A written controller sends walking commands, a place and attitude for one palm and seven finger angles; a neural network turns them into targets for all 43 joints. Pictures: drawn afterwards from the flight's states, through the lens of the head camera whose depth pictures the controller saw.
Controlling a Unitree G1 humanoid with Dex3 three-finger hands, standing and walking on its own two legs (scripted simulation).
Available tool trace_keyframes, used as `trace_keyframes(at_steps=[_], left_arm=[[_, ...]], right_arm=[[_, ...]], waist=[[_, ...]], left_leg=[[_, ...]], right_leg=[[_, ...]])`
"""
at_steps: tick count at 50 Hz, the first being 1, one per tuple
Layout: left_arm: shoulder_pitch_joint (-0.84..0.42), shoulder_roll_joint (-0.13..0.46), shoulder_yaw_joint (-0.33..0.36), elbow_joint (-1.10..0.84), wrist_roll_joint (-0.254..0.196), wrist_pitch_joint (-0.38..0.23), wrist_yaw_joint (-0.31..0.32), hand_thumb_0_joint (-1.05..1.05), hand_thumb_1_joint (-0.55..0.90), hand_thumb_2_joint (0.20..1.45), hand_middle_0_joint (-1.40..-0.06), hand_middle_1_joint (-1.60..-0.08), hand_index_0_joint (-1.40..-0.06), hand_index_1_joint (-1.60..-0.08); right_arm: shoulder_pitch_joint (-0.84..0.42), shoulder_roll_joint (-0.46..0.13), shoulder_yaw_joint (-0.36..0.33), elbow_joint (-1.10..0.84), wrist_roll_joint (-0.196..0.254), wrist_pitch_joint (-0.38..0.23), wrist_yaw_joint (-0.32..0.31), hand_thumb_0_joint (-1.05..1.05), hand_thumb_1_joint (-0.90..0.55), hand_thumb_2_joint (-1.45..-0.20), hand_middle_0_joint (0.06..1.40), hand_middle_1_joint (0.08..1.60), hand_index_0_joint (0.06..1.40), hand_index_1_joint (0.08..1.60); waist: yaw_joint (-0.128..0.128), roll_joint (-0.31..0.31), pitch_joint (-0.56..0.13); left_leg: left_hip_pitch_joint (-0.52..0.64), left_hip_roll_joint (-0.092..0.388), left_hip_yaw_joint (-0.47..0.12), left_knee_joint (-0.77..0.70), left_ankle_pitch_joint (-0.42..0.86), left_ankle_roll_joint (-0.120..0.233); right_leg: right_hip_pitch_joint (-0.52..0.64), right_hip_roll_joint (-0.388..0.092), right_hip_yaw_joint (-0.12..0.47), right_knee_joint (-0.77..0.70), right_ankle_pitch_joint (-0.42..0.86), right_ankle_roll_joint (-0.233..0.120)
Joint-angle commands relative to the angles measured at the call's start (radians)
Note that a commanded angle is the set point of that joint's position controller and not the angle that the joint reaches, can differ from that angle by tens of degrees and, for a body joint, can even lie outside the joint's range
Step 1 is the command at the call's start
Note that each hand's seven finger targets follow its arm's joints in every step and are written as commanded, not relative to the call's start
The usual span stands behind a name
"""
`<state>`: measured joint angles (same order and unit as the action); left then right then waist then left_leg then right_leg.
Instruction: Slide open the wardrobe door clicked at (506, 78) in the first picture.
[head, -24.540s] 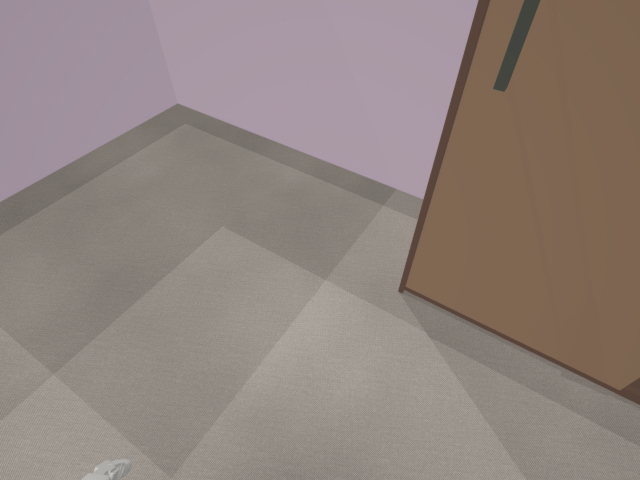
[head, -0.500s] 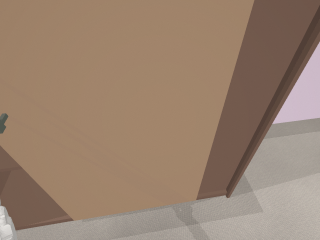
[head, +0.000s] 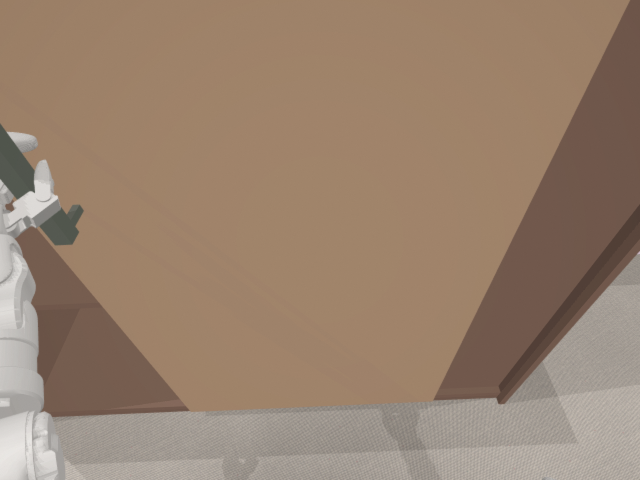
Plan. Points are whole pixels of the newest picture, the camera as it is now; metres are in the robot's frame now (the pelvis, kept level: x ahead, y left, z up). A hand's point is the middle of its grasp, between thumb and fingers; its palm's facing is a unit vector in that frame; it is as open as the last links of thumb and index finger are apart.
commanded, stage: stop walking and hold the door there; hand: left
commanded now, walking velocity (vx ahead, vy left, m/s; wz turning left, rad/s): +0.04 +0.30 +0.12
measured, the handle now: (28, 166) +0.40 +0.36 +0.21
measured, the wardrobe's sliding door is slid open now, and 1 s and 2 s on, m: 0.49 0.49 0.49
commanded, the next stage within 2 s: loosen the grip on the handle in 2.00 s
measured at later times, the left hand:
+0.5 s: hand (44, 199) +0.37 +0.34 +0.19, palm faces +0.39 -0.90 -0.18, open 5.7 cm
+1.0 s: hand (44, 203) +0.36 +0.33 +0.19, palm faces +0.27 -0.95 -0.13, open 6.0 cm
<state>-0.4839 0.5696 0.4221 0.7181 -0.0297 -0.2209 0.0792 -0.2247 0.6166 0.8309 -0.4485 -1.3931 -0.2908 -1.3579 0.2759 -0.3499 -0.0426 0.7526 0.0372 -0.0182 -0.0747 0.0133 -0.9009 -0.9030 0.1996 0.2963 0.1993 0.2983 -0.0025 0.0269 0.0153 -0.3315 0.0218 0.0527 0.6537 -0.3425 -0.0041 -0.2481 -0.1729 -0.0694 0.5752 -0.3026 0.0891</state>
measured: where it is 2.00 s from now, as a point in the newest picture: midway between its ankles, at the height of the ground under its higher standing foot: outside the picture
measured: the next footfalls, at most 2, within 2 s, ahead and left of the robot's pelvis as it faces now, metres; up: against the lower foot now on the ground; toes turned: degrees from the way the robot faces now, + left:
left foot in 0.04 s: +0.06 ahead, +0.15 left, +0.00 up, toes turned +5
right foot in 0.26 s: +0.02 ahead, -0.04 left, +0.00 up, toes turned -9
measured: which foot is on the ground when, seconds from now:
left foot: up 0.00-0.02, down 0.04-0.26, up 0.28-0.54, down 0.56-0.82, up 0.84-1.00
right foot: down 0.00-0.06, up 0.08-0.24, down 0.26-0.54, up 0.56-0.78, down 0.80-1.00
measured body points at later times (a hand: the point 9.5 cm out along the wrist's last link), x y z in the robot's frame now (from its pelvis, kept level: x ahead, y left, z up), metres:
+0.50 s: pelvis -0.01 +0.10 +0.01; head +0.06 +0.09 +0.45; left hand +0.34 +0.38 +0.20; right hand +0.17 -0.13 -0.12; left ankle +0.02 +0.29 -0.69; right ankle -0.02 -0.04 -0.73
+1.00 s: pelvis -0.02 +0.14 +0.00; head +0.05 +0.14 +0.44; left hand +0.34 +0.38 +0.20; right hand +0.18 -0.05 -0.12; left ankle -0.04 +0.27 -0.71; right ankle -0.01 +0.06 -0.73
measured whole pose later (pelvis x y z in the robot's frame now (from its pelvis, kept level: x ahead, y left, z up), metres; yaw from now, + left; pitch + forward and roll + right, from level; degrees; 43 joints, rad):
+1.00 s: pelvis -0.02 +0.14 +0.00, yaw +6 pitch +0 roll +2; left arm -0.50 0.25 0.12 0.14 -0.07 -0.11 0.11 -0.11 0.73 0.79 -0.45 -1.41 -0.23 -1.36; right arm 0.09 -0.21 0.05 0.65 0.02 -0.04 -0.06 0.01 -0.90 -0.90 0.20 0.30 0.20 0.30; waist 0.02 0.00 0.16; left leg -0.36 0.02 0.07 0.77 -0.44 -0.03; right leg -0.30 -0.04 -0.11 0.60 -0.31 -0.05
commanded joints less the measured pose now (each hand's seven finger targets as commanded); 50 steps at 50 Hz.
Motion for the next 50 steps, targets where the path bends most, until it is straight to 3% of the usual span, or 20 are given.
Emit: trace_keyframes(at_steps=[1, 3, 4, 7, 11, 12, 13, 14, 16, 19, 25, 27, 28, 30, 32, 37, 39, 41, 43, 50], left_arm=[[-0.251, 0.161, -0.051, -0.233, 0.004, -0.012, 0.005, 0.000, 0.900, 0.900, -0.450, -1.400, -0.450, -1.400], [-0.286, 0.117, -0.108, -0.364, -0.006, -0.044, -0.004, 0.000, 0.900, 0.900, -0.450, -1.400, -0.450, -1.400], [-0.255, 0.038, -0.168, -0.395, 0.008, -0.051, -0.011, 0.000, 0.900, 0.900, -0.450, -1.400, -0.450, -1.400], [-0.273, -0.012, -0.188, -0.461, -0.016, -0.035, 0.000, 0.000, 0.900, 0.900, -0.450, -1.400, -0.450, -1.400], [-0.247, 0.034, -0.145, -0.449, -0.009, 0.000, 0.012, 0.000, 0.900, 0.900, -0.450, -1.400, -0.450, -1.400], [-0.244, 0.069, -0.133, -0.433, 0.004, 0.006, 0.016, 0.000, 0.900, 0.900, -0.450, -1.400, -0.450, -1.400], [-0.198, 0.135, -0.088, -0.372, -0.011, 0.024, 0.026, 0.000, 0.900, 0.900, -0.450, -1.400, -0.450, -1.400], [-0.245, 0.099, -0.112, -0.386, -0.020, 0.042, 0.025, 0.000, 0.900, 0.900, -0.450, -1.400, -0.450, -1.400], [-0.350, -0.031, -0.198, -0.514, -0.033, 0.026, 0.017, 0.000, 0.900, 0.900, -0.450, -1.400, -0.450, -1.400], [-0.288, 0.056, -0.094, -0.512, -0.018, 0.007, 0.030, 0.000, 0.900, 0.900, -0.450, -1.400, -0.450, -1.400], [-0.322, -0.166, -0.285, -0.815, -0.013, 0.003, 0.019, 0.000, 0.900, 0.900, -0.450, -1.400, -0.450, -1.400], [-0.377, -0.289, -0.406, -0.999, -0.028, -0.026, 0.015, 0.000, 0.900, 0.900, -0.450, -1.400, -0.450, -1.400], [-0.384, -0.338, -0.465, -1.002, -0.011, -0.032, 0.008, 0.000, 0.900, 0.900, -0.450, -1.400, -0.450, -1.400], [-0.275, -0.454, -0.554, -0.864, -0.011, 0.003, -0.020, 0.000, 0.900, 0.900, -0.450, -1.400, -0.450, -1.400], [-0.370, -0.301, -0.443, -0.977, -0.002, 0.022, -0.005, 0.000, 0.900, 0.900, -0.450, -1.400, -0.450, -1.400], [-0.376, -0.318, -0.466, -0.925, -0.016, 0.050, -0.018, 0.000, 0.900, 0.900, -0.450, -1.400, -0.450, -1.400], [-0.346, -0.263, -0.409, -0.875, -0.008, 0.058, -0.013, 0.000, 0.900, 0.900, -0.450, -1.400, -0.450, -1.400], [-0.335, -0.186, -0.360, -0.835, 0.002, 0.071, 0.000, 0.000, 0.900, 0.900, -0.450, -1.400, -0.450, -1.400], [-0.271, -0.162, -0.305, -0.766, -0.022, 0.094, 0.011, 0.000, 0.900, 0.900, -0.450, -1.400, -0.450, -1.400], [-0.280, -0.185, -0.289, -0.747, -0.016, 0.053, 0.016, 0.000, 0.900, 0.900, -0.450, -1.400, -0.450, -1.400]], right_arm=[[-0.099, -0.075, -0.036, -0.138, 0.001, -0.037, -0.008, 0.000, -0.900, -0.900, 0.200, 0.300, 0.200, 0.300], [-0.091, -0.082, -0.042, -0.166, 0.019, -0.027, -0.003, 0.000, -0.900, -0.900, 0.200, 0.300, 0.200, 0.300], [-0.085, -0.041, -0.021, -0.181, 0.014, -0.032, 0.006, 0.000, -0.900, -0.900, 0.200, 0.300, 0.200, 0.300], [-0.125, -0.041, -0.027, -0.185, 0.034, -0.054, 0.010, 0.000, -0.900, -0.900, 0.200, 0.300, 0.200, 0.300], [-0.160, -0.027, -0.007, -0.195, 0.028, -0.068, 0.026, 0.000, -0.900, -0.900, 0.200, 0.300, 0.200, 0.300], [-0.162, -0.008, -0.001, -0.203, 0.024, -0.062, 0.027, 0.000, -0.900, -0.900, 0.200, 0.300, 0.200, 0.300], [-0.151, -0.034, -0.013, -0.201, 0.012, -0.052, 0.027, 0.000, -0.900, -0.900, 0.200, 0.300, 0.200, 0.300], [-0.171, -0.057, -0.008, -0.192, -0.004, -0.054, 0.030, 0.000, -0.900, -0.900, 0.200, 0.300, 0.200, 0.300], [-0.170, -0.009, 0.011, -0.197, 0.005, -0.081, 0.039, 0.000, -0.900, -0.900, 0.200, 0.300, 0.200, 0.300], [-0.177, -0.011, 0.018, -0.177, -0.011, -0.075, 0.029, 0.000, -0.900, -0.900, 0.200, 0.300, 0.200, 0.300], [-0.216, 0.026, 0.010, -0.217, -0.022, -0.062, -0.002, 0.000, -0.900, -0.900, 0.200, 0.300, 0.200, 0.300], [-0.197, -0.033, -0.012, -0.250, -0.009, -0.073, 0.001, 0.000, -0.900, -0.900, 0.200, 0.300, 0.200, 0.300], [-0.199, -0.008, -0.004, -0.250, -0.012, -0.073, 0.009, 0.000, -0.900, -0.900, 0.200, 0.300, 0.200, 0.300], [-0.189, 0.014, -0.009, -0.232, 0.002, -0.086, 0.026, 0.000, -0.900, -0.900, 0.200, 0.300, 0.200, 0.300], [-0.192, 0.009, -0.010, -0.217, -0.007, -0.089, 0.038, 0.000, -0.900, -0.900, 0.200, 0.300, 0.200, 0.300], [-0.203, 0.014, 0.004, -0.249, -0.007, -0.088, 0.058, 0.000, -0.900, -0.900, 0.200, 0.300, 0.200, 0.300], [-0.198, 0.012, 0.012, -0.253, -0.003, -0.081, 0.050, 0.000, -0.900, -0.900, 0.200, 0.300, 0.200, 0.300], [-0.206, 0.062, 0.035, -0.262, 0.004, -0.071, 0.035, 0.000, -0.900, -0.900, 0.200, 0.300, 0.200, 0.300], [-0.201, 0.048, 0.032, -0.246, 0.006, -0.074, 0.028, 0.000, -0.900, -0.900, 0.200, 0.300, 0.200, 0.300], [-0.211, 0.057, 0.055, -0.237, -0.020, -0.056, -0.011, 0.000, -0.900, -0.900, 0.200, 0.300, 0.200, 0.300]], waist=[[-0.015, -0.035, -0.120], [-0.016, 0.241, -0.159], [-0.019, 0.285, -0.172], [-0.008, 0.151, -0.209], [0.038, 0.068, -0.206], [0.044, -0.178, -0.185], [0.042, -0.357, -0.166], [0.041, -0.225, -0.142], [0.018, -0.278, -0.160], [0.026, -0.302, -0.151], [0.001, -0.134, -0.258], [-0.020, 0.306, -0.371], [-0.020, 0.253, -0.345], [-0.027, 0.098, -0.208], [-0.031, 0.266, -0.261], [-0.009, 0.192, -0.306], [0.007, 0.084, -0.306], [-0.007, -0.276, -0.302], [0.017, -0.343, -0.282], [0.029, -0.197, -0.332]], left_leg=[[0.199, 0.079, 0.000, -0.225, 0.286, 0.028], [0.243, 0.272, -0.212, -0.232, 0.658, 0.159], [0.250, 0.268, -0.208, -0.247, 0.686, 0.208], [0.258, 0.213, -0.120, -0.186, 0.621, 0.205], [0.074, 0.138, -0.050, -0.091, 0.315, 0.116], [-0.150, 0.032, 0.041, 0.106, 0.066, 0.042], [-0.352, -0.054, -0.005, 0.410, -0.210, -0.021], [-0.346, -0.001, -0.139, 0.557, -0.170, -0.048], [-0.391, 0.025, -0.151, 0.633, -0.112, -0.055], [-0.334, 0.035, -0.053, 0.479, -0.049, -0.046], [0.253, -0.005, 0.155, -0.183, 0.263, -0.028], [0.486, 0.355, -0.288, -0.208, 0.783, 0.134], [0.456, 0.404, -0.367, -0.236, 0.803, 0.184], [0.355, 0.378, -0.241, -0.240, 0.722, 0.188], [0.380, 0.335, -0.164, -0.165, 0.841, 0.155], [0.308, 0.357, -0.139, -0.130, 0.696, 0.120], [0.237, 0.303, -0.101, -0.054, 0.544, 0.081], [0.025, 0.086, 0.034, 0.153, 0.025, -0.019], [-0.112, 0.008, -0.039, 0.346, -0.212, -0.032], [0.055, 0.002, 0.041, -0.140, 0.085, -0.020]], right_leg=[[-0.081, -0.064, -0.010, 0.103, 0.288, -0.067], [-0.180, 0.086, -0.057, 0.339, -0.189, -0.022], [-0.205, 0.097, -0.056, 0.428, -0.302, -0.033], [-0.178, 0.102, -0.066, 0.405, -0.234, -0.032], [0.142, 0.048, -0.040, -0.064, 0.044, -0.050], [0.310, -0.152, 0.208, -0.226, 0.197, -0.122], [0.366, -0.404, 0.611, -0.281, 0.465, -0.225], [0.294, -0.462, 0.562, -0.264, 0.552, -0.247], [0.340, -0.350, 0.350, -0.159, 0.604, -0.207], [0.307, -0.244, 0.113, -0.117, 0.693, -0.145], [0.078, -0.069, -0.098, 0.096, 0.413, -0.092], [-0.215, 0.087, -0.051, 0.455, -0.263, -0.044], [-0.210, 0.109, 0.041, 0.569, -0.343, -0.061], [-0.264, 0.097, 0.047, 0.486, -0.236, -0.057], [-0.237, 0.100, 0.029, 0.403, -0.195, -0.056], [-0.018, 0.149, 0.019, 0.122, -0.081, -0.073], [0.099, 0.128, 0.042, -0.065, 0.123, -0.077], [0.196, -0.110, 0.285, -0.140, 0.655, -0.168], [0.285, -0.153, 0.282, -0.107, 0.976, -0.198], [0.321, -0.060, 0.129, 0.015, 0.904, -0.165]])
